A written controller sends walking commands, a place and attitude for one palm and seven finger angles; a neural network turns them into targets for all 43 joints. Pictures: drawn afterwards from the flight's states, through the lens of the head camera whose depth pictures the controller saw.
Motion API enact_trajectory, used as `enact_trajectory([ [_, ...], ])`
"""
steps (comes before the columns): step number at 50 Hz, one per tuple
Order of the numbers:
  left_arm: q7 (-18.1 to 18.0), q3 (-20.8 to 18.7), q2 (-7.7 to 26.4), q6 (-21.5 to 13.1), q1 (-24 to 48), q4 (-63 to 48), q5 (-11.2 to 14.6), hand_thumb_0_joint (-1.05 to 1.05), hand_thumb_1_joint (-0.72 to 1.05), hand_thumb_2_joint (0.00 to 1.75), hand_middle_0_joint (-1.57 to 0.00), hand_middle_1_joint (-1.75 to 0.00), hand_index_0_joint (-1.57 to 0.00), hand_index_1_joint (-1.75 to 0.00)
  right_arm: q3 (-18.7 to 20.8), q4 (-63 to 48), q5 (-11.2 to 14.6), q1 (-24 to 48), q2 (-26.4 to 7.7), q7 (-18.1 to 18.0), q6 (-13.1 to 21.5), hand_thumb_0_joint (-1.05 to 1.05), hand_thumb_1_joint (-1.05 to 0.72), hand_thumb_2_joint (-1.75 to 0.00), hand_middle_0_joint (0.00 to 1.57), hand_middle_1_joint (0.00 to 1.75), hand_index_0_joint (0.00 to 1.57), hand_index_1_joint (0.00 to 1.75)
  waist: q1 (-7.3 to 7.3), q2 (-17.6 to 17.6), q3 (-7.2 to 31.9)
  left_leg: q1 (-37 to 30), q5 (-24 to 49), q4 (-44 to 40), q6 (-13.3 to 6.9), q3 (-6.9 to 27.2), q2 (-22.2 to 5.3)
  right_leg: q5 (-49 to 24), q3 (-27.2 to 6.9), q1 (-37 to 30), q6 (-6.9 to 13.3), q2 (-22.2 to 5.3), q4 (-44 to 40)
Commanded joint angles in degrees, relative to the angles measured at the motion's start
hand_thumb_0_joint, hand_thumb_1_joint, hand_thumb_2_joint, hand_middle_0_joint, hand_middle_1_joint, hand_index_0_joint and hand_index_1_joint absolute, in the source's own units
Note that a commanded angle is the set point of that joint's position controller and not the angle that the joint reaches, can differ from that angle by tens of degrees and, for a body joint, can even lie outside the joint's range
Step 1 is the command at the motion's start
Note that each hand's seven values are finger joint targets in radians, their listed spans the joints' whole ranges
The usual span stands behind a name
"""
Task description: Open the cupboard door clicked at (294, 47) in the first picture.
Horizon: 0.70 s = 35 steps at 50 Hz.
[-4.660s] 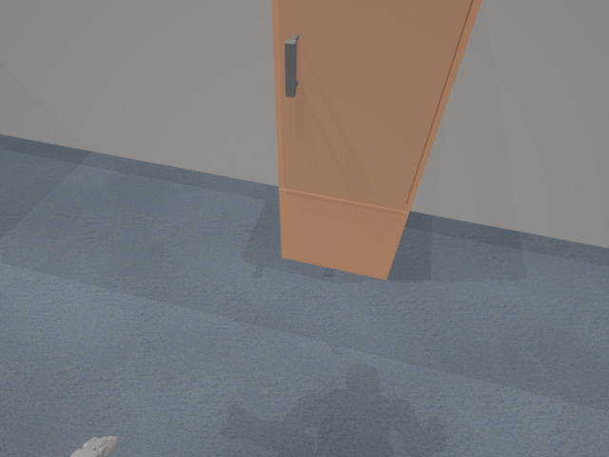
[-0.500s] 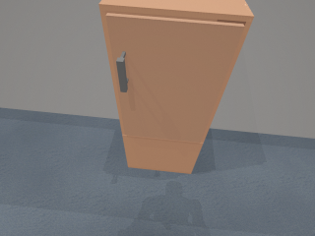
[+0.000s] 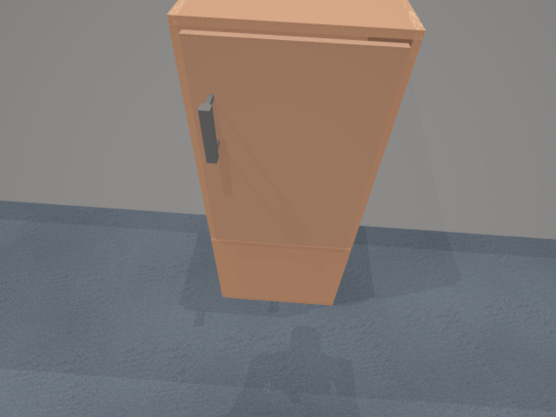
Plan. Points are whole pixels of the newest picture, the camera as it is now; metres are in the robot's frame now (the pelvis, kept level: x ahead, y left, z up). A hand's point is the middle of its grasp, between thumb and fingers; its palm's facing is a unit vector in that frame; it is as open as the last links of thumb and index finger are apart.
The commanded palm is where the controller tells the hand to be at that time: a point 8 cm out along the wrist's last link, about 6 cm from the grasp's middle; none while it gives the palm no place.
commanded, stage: look again from close up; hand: left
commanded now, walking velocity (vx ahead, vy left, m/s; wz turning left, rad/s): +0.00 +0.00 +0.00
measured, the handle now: (211, 129) +0.62 +0.17 +0.07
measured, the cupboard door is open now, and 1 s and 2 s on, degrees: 0 0 0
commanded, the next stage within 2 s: shuffle to correct the standing spot in 0.48 s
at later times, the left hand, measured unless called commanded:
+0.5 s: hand out of the picture +0.04 +0.19 -0.18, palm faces +0.02 -0.97 -0.23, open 7.4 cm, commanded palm none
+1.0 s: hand out of the picture +0.03 +0.15 -0.19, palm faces +0.05 -0.98 -0.19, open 7.4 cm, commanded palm none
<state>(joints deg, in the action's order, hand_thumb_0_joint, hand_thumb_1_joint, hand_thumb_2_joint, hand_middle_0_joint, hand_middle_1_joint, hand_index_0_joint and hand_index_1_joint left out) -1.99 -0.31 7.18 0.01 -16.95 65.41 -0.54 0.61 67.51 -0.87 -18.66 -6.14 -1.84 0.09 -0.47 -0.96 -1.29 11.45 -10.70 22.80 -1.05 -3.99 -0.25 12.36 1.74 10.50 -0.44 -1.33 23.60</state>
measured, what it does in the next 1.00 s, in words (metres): shifts its weight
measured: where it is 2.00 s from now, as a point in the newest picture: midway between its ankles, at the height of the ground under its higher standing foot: outside the picture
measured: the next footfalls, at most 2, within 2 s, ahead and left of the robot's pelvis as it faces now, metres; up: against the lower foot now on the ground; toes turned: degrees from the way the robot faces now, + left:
none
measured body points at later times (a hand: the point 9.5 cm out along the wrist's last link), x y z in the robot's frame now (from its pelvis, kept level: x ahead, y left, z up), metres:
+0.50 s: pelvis +0.02 +0.01 -0.01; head +0.02 +0.00 +0.44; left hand +0.04 +0.24 -0.16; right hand +0.05 -0.22 -0.16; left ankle +0.02 +0.11 -0.74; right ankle +0.00 -0.12 -0.74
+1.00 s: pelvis +0.06 -0.02 -0.01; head +0.09 -0.02 +0.44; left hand +0.03 +0.20 -0.17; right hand +0.07 -0.24 -0.17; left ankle +0.02 +0.11 -0.74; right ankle +0.00 -0.12 -0.74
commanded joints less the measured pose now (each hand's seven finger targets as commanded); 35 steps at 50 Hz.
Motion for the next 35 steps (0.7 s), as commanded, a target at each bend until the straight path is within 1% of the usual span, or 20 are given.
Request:
enact_trajectory([
  [1,-1.69,-0.22,8.66,-2.38,-4.44,-3.16,-0.51,0.00,0.90,0.90,-0.20,-0.30,-0.20,-0.30,0.10,-7.95,0.13,0.48,-5.15,1.10,1.08,0.00,-0.90,-0.90,0.20,0.30,0.20,0.30,-0.42,2.74,-1.68,3.69,-7.40,4.79,1.31,4.64,-2.95,8.92,-9.04,5.78,3.61,-7.91,-5.44],
  [2,-1.21,-0.77,9.93,-2.67,-2.15,-4.60,-0.58,0.00,0.90,0.90,-0.20,-0.30,-0.20,-0.30,-0.10,-7.97,-0.61,-1.40,-5.85,1.60,0.74,0.00,-0.90,-0.90,0.20,0.30,0.20,0.30,-0.81,1.39,-1.10,3.45,-7.42,6.20,1.07,4.19,-2.55,14.67,-7.74,7.64,3.98,-7.47,-4.53],
  [3,-0.88,-0.63,8.73,-2.43,-1.94,-5.03,-0.59,0.00,0.90,0.90,-0.20,-0.30,-0.20,-0.30,0.10,-8.62,-0.63,-2.75,-5.97,1.49,0.96,0.00,-0.90,-0.90,0.20,0.30,0.20,0.30,-1.42,2.48,-0.16,2.63,-7.47,5.18,0.44,4.87,-3.03,16.13,-6.66,9.38,4.04,-6.64,-2.94],
  [4,-0.70,-0.49,7.64,-2.41,-1.81,-5.32,-0.50,0.00,0.90,0.90,-0.20,-0.30,-0.20,-0.30,0.14,-8.66,-0.56,-3.08,-5.97,1.34,1.21,0.00,-0.90,-0.90,0.20,0.30,0.20,0.30,-1.49,2.97,-0.51,3.44,-5.92,3.36,-0.03,6.06,-3.76,12.86,-5.45,8.99,3.80,-5.26,-1.02],
  [5,-0.54,-0.32,6.74,-2.28,-2.59,-5.40,-0.43,0.00,0.90,0.90,-0.20,-0.30,-0.20,-0.30,0.15,-9.13,-0.44,-2.80,-6.31,1.14,1.41,0.00,-0.90,-0.90,0.20,0.30,0.20,0.30,-0.85,4.14,-1.12,4.79,-6.62,1.33,-0.60,7.23,-4.64,10.69,-4.74,7.95,3.49,-4.14,0.21],
  [7,-0.36,-0.27,6.04,-2.08,-3.37,-5.35,-0.60,0.00,0.90,0.90,-0.20,-0.30,-0.20,-0.30,0.19,-10.00,-0.32,-2.35,-7.18,0.87,1.84,0.00,-0.90,-0.90,0.20,0.30,0.20,0.30,-0.04,4.75,-1.76,7.04,-6.12,-1.15,-1.50,9.09,-5.90,5.71,-3.16,5.08,3.11,-3.00,2.66],
  [8,-0.31,-0.22,5.88,-2.00,-3.82,-5.23,-0.55,0.00,0.90,0.90,-0.20,-0.30,-0.20,-0.30,0.22,-10.08,-0.27,-1.70,-7.62,0.81,2.02,0.00,-0.90,-0.90,0.20,0.30,0.20,0.30,0.40,4.56,-1.43,7.27,-6.13,-2.00,-1.67,9.44,-6.26,3.96,-2.80,4.02,2.84,-2.89,3.23],
  [11,-0.25,-0.13,5.94,-1.95,-3.97,-5.28,-0.50,0.00,0.90,0.90,-0.20,-0.30,-0.20,-0.30,0.32,-10.04,-0.01,-0.99,-8.36,0.62,2.19,0.00,-0.90,-0.90,0.20,0.30,0.20,0.30,0.57,-0.08,-2.15,6.50,-4.40,-2.04,-1.78,8.72,-5.84,1.25,-3.44,3.46,2.44,-3.35,2.43],
  [12,-0.24,-0.27,6.30,-1.97,-3.29,-5.38,-0.56,0.00,0.90,0.90,-0.20,-0.30,-0.20,-0.30,0.29,-9.80,-0.04,-1.13,-8.29,0.59,2.24,0.00,-0.90,-0.90,0.20,0.30,0.20,0.30,0.46,0.09,-2.81,6.70,-3.16,-2.13,-1.83,8.43,-5.65,0.90,-3.37,3.23,2.48,-3.51,2.28],
  [13,-0.24,-0.44,6.72,-1.97,-3.46,-5.57,-0.52,0.00,0.90,0.90,-0.20,-0.30,-0.20,-0.30,0.32,-9.70,-0.08,-0.75,-8.68,0.58,2.38,0.00,-0.90,-0.90,0.20,0.30,0.20,0.30,0.58,1.14,-2.21,5.33,-1.42,-2.05,-1.71,7.96,-5.55,-0.08,-3.76,3.48,2.46,-3.67,2.30],
  [15,-0.24,-0.50,7.25,-1.95,-3.36,-5.61,-0.44,0.00,0.90,0.90,-0.20,-0.30,-0.20,-0.30,0.30,-9.36,-0.08,-0.25,-9.17,0.50,2.45,0.00,-0.90,-0.90,0.20,0.30,0.20,0.30,0.59,0.95,-1.93,3.86,0.00,-1.98,-1.75,7.61,-5.53,-1.02,-3.96,3.52,2.38,-3.94,1.81],
  [17,-0.21,-0.62,8.15,-2.02,-2.80,-5.96,-0.56,0.00,0.90,0.90,-0.20,-0.30,-0.20,-0.30,0.41,-9.42,0.05,0.38,-9.77,0.49,2.46,0.00,-0.90,-0.90,0.20,0.30,0.20,0.30,0.55,-0.69,-1.50,2.82,1.97,-1.26,-1.68,6.97,-5.48,-2.24,-4.16,3.24,2.25,-4.21,1.42],
  [20,-0.18,-0.89,8.86,-2.00,-2.03,-6.36,-0.45,0.00,0.90,0.90,-0.20,-0.30,-0.20,-0.30,0.47,-9.24,0.01,1.16,-10.39,0.42,2.59,0.00,-0.90,-0.90,0.20,0.30,0.20,0.30,0.48,-0.20,-0.40,1.73,4.10,-1.11,-1.62,6.75,-5.43,-3.97,-4.47,2.26,2.29,-4.36,1.29],
  [21,-0.14,-0.88,9.13,-1.92,-1.83,-6.27,-0.47,0.00,0.90,0.90,-0.20,-0.30,-0.20,-0.30,0.48,-9.11,0.03,1.72,-10.70,0.42,2.58,0.00,-0.90,-0.90,0.20,0.30,0.20,0.30,0.52,0.84,-0.72,1.60,3.91,-1.28,-1.56,6.54,-5.53,-3.76,-4.44,2.46,2.24,-4.43,1.09],
  [27,0.00,-1.12,10.79,-1.94,-0.90,-6.50,-0.53,0.00,0.90,0.90,-0.20,-0.30,-0.20,-0.30,0.54,-8.88,0.05,3.66,-11.81,0.32,2.71,0.00,-0.90,-0.90,0.20,0.30,0.20,0.30,0.78,1.53,1.03,-0.47,7.35,-0.51,-1.51,6.21,-5.78,-6.92,-4.56,1.00,2.26,-4.76,0.86],
  [29,0.03,-1.19,11.12,-1.89,0.03,-6.56,-0.46,0.00,0.90,0.90,-0.20,-0.30,-0.20,-0.30,0.54,-8.63,0.03,4.12,-12.11,0.31,2.64,0.00,-0.90,-0.90,0.20,0.30,0.20,0.30,0.60,1.58,1.09,-0.49,8.12,-0.49,-1.37,6.17,-5.81,-7.94,-4.60,0.54,2.30,-4.85,0.82],
  [30,0.03,-0.80,9.33,-1.55,-0.74,-5.84,-0.46,0.00,0.90,0.90,-0.20,-0.30,-0.20,-0.30,0.03,-8.03,-0.10,3.53,-10.30,0.43,2.39,0.00,-0.90,-0.90,0.20,0.30,0.20,0.30,0.55,1.39,1.10,-0.38,4.82,-0.85,-1.14,5.95,-5.86,-4.50,-4.07,0.52,2.01,-4.53,0.83],
  [31,0.17,-0.64,8.63,-1.23,-1.35,-5.55,-0.56,0.00,0.90,0.90,-0.20,-0.30,-0.20,-0.30,-0.07,-7.77,-0.22,3.27,-9.93,0.51,2.07,0.00,-0.90,-0.90,0.20,0.30,0.20,0.30,0.59,1.85,0.08,0.49,-1.06,-1.54,-1.25,6.24,-5.83,1.03,-3.80,1.43,2.14,-4.06,0.79],
  [33,0.50,-0.78,8.50,-0.86,-1.59,-5.61,-0.94,0.00,0.90,0.90,-0.20,-0.30,-0.20,-0.30,0.29,-7.96,-0.47,3.13,-10.51,0.70,1.58,0.00,-0.90,-0.90,0.20,0.30,0.20,0.30,0.46,1.94,-3.24,3.12,-11.10,-2.96,-1.85,7.58,-6.34,8.94,-3.17,3.96,2.57,-3.23,1.25],
  [35,0.93,-0.99,8.35,-0.72,-1.96,-6.12,-1.06,0.00,0.90,0.90,-0.20,-0.30,-0.20,-0.30,0.68,-8.27,-0.68,2.99,-11.22,0.81,1.36,0.00,-0.90,-0.90,0.20,0.30,0.20,0.30,0.42,4.40,-5.39,4.86,-18.25,-5.41,-2.60,9.76,-7.46,12.13,-2.11,5.90,2.87,-2.03,3.09],
])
